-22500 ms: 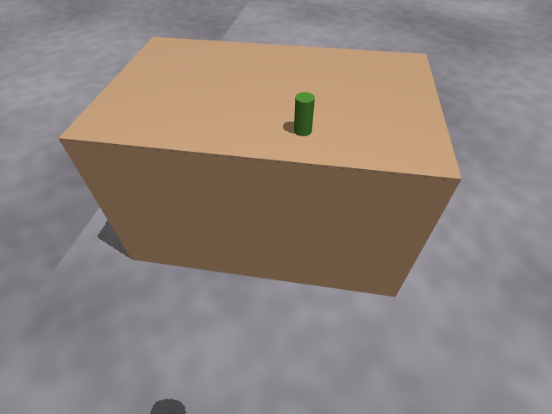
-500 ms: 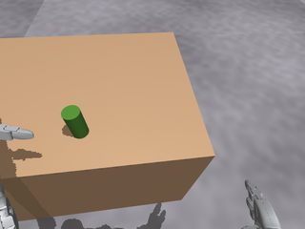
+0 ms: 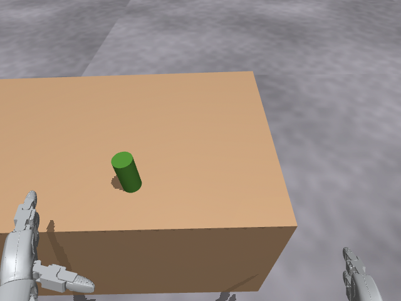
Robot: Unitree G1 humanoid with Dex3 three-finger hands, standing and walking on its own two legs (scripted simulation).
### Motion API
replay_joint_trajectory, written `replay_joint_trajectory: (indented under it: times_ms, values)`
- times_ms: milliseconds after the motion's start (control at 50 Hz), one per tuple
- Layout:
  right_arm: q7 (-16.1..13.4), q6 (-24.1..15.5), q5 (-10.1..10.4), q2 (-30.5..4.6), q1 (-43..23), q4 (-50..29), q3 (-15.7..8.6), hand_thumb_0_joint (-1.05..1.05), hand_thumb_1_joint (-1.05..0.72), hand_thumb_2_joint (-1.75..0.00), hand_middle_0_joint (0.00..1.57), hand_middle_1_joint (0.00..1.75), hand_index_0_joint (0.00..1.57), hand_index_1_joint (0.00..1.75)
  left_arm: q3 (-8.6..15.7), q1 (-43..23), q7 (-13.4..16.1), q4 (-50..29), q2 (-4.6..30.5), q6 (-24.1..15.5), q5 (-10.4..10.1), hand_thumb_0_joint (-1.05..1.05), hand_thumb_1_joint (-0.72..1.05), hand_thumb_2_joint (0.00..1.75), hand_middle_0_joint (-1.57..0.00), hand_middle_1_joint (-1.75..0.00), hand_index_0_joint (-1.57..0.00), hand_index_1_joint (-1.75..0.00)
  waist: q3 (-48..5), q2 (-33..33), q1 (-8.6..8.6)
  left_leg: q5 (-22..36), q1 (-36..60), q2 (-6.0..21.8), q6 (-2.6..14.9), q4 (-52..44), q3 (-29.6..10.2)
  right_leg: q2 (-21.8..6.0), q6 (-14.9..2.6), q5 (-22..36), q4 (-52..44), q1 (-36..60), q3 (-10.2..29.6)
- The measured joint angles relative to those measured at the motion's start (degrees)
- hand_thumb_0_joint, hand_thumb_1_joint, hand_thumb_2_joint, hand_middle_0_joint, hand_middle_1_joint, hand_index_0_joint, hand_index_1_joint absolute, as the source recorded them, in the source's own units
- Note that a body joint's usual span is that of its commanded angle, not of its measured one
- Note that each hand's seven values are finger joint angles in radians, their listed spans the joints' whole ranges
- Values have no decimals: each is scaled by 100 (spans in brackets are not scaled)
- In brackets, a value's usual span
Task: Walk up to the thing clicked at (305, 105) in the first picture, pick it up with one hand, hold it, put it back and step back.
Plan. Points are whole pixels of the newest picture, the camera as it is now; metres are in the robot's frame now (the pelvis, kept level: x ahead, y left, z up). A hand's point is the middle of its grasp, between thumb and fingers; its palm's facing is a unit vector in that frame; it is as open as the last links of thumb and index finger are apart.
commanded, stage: sink last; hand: left
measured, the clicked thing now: (127, 173) +0.44 +0.22 -0.04
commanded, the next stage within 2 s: home in 0.48 s
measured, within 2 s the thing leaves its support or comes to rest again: neither
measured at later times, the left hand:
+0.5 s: hand (43, 294) +0.14 +0.26 +0.05, palm faces +0.36 -0.83 -0.42, open 17.3 cm
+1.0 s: hand out of the picture +0.14 +0.21 -0.05, palm faces +0.21 -0.94 -0.26, open 17.3 cm
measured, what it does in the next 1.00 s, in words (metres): stands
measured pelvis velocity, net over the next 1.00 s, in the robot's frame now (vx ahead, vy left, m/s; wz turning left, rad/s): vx -0.03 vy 0.00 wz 0.01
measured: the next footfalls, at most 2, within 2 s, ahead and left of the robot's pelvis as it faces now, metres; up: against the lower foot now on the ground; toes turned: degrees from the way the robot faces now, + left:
none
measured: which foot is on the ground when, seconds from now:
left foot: down 0.00-1.00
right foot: down 0.00-1.00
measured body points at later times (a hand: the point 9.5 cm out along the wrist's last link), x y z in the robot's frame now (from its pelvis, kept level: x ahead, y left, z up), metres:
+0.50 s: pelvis -0.03 -0.02 -0.01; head -0.03 -0.04 +0.44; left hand +0.12 +0.31 +0.07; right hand +0.12 -0.29 -0.05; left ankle +0.02 +0.13 -0.71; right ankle -0.04 -0.13 -0.71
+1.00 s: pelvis -0.03 +0.00 -0.01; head +0.00 +0.00 +0.44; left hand +0.13 +0.26 -0.03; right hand +0.14 -0.22 -0.06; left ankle +0.02 +0.13 -0.71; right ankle -0.04 -0.13 -0.71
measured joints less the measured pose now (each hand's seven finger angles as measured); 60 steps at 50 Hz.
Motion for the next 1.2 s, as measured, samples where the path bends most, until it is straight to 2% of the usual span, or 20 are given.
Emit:
replay_joint_trajectory:
  times_ms: [120, 220, 400, 560, 620, 700, 780, 840, 900, 1060, 1120, 1200]
  values:
    - [-50, -43, -52, 65, 32, 2, -59, -1, 51, -5, 6, 5, 6, 5, -294, 959, -80, -754, -225, 10, -18, -1, -51, 0, -7, -5, -7, -4, -4, 73, 80, 23, -15, -29, -26, 69, -46, -25, -29, -62, 180, -41, -44]
    - [-107, -113, -91, 89, 28, 6, -124, -1, 52, -4, 6, 5, 6, 5, -376, 1198, -141, -968, -278, -24, -3, -1, -50, 0, -6, -5, -7, -4, 11, 113, 139, 61, -44, -48, -57, 135, -86, -41, -62, -101, 350, -97, -80]
    - [-145, -300, -148, 80, 158, -58, -122, -1, 53, -4, 6, 5, 6, 5, 78, 874, -176, -583, -114, -288, 7, -1, -49, 0, -6, -5, -7, -4, 39, 66, 127, 144, -54, -31, -111, 156, -100, -22, -121, -102, 516, -174, -87]
    - [-100, -409, -161, 23, 204, 18, -142, -1, 52, -4, 6, 5, 6, 5, 496, 581, -167, 267, 68, -514, 20, -1, -51, 1, -7, -5, -7, -4, 165, -5, 92, 187, -93, -21, -118, 149, -69, -14, -125, -69, 550, -247, -53]
    - [-109, -473, -173, -8, 192, 29, -132, -1, 50, -5, 6, 5, 6, 5, 559, 497, -129, 476, 79, -545, 38, -1, -53, 2, -7, -6, -7, -5, 196, -27, 89, 190, -94, -21, -107, 141, -61, -14, -113, -50, 521, -241, -45]
    - [-132, -589, -191, -21, 123, 135, -54, -1, 41, -12, 8, 9, 8, 9, 528, 428, -84, 604, 62, -600, 73, -1, -53, 4, -7, -6, -7, -6, 206, -56, 97, 183, -66, -25, -81, 125, -42, -20, -89, -25, 461, -200, -28]
    - [-120, -662, -220, 112, -31, 309, 223, -1, 23, -26, 10, 12, 10, 12, 344, 368, -75, 724, -24, -660, 107, -1, -52, 6, -7, -6, -7, -6, 221, -81, 95, 173, -86, -31, -56, 133, -33, -26, -70, -8, 426, -201, -20]
    - [-70, -674, -249, 280, -151, 395, 483, -1, 7, -35, 11, 15, 11, 15, 84, 367, -99, 829, -158, -653, 133, -1, -51, 7, -7, -6, -6, -6, 236, -81, 94, 160, -132, -34, -38, 160, -31, -29, -54, 0, 416, -229, -17]
    - [-8, -702, -281, 409, -223, 432, 618, 0, -9, -44, 13, 17, 13, 17, -233, 410, -117, 921, -346, -581, 169, -1, -50, 8, -7, -6, -6, -6, 238, -59, 83, 137, -186, -39, -22, 196, -28, -35, -37, 0, 412, -265, -14]
    - [-63, -650, -303, 332, -287, 403, 552, 0, -55, -69, 17, 24, 17, 24, -1123, 285, -145, 1455, -827, -297, 271, -1, -53, 6, -6, -6, -6, -6, 226, -121, -22, 47, -360, -39, 14, 355, 3, -41, 4, -56, 521, -424, 20]
    - [-105, -583, -313, 297, -261, 348, 557, 1, -68, -77, 19, 26, 18, 26, -1323, 168, -147, 1554, -863, -216, 309, -1, -54, 6, -6, -5, -6, -6, 217, -190, -60, 8, -410, -17, 5, 424, 1, -20, -4, -85, 577, -471, 22]
    - [-118, -480, -334, 313, -226, 279, 577, 1, -80, -83, 19, 28, 19, 28, -1423, 58, -120, 1623, -839, -168, 312, -1, -55, 5, -6, -5, -6, -5, 190, -224, -107, -34, -460, 15, -10, 494, -10, 13, -19, -111, 619, -511, 16]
